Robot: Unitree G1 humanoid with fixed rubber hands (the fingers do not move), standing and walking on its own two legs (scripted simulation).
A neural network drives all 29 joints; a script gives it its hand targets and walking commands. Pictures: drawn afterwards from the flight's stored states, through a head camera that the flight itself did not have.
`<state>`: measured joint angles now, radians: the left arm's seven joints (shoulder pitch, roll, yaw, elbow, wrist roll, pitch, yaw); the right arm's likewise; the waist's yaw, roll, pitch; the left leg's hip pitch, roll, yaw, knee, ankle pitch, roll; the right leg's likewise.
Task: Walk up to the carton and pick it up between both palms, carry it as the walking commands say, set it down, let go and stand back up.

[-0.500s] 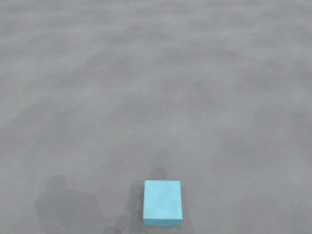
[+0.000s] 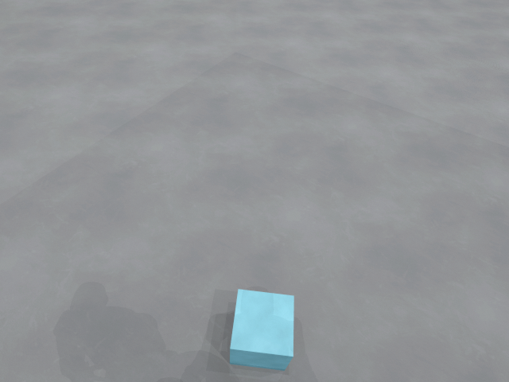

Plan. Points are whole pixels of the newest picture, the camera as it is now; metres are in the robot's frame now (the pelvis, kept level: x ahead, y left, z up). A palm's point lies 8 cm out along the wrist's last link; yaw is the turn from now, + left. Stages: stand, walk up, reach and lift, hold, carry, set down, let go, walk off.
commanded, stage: walk up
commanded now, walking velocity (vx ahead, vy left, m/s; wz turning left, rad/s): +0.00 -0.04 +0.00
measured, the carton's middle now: (261, 330) +0.41 -0.05 -0.67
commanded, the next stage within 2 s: stand in 0.86 s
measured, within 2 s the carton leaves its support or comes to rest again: neither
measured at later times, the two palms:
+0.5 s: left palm out of the picture +0.07 +0.17 -0.14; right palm out of the picture -0.05 -0.29 -0.14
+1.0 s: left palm out of the picture +0.02 +0.13 -0.13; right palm out of the picture +0.03 -0.30 -0.14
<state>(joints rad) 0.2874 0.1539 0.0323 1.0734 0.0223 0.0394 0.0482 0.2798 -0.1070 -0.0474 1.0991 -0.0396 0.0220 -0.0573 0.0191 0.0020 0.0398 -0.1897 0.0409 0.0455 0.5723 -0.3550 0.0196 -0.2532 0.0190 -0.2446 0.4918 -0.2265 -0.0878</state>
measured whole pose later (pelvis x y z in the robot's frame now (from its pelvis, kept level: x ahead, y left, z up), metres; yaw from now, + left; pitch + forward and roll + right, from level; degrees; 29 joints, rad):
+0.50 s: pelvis +0.03 -0.06 +0.00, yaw -2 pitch +0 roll +0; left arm 0.21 0.18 0.04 1.07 0.01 -0.01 0.03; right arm 0.36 -0.16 -0.05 1.17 -0.02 -0.01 -0.06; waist -0.02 0.00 0.04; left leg -0.13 0.10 0.05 0.48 -0.35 -0.06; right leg -0.26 -0.07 -0.05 0.49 -0.22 0.04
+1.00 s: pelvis +0.04 -0.09 +0.01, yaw -1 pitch -1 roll +0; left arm 0.29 0.14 0.01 1.14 0.00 -0.02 0.03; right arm 0.27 -0.15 -0.01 1.14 -0.01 -0.01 -0.03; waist 0.02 0.01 0.06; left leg -0.09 0.05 0.07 0.37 -0.26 -0.03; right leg -0.16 -0.03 -0.08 0.40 -0.22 0.00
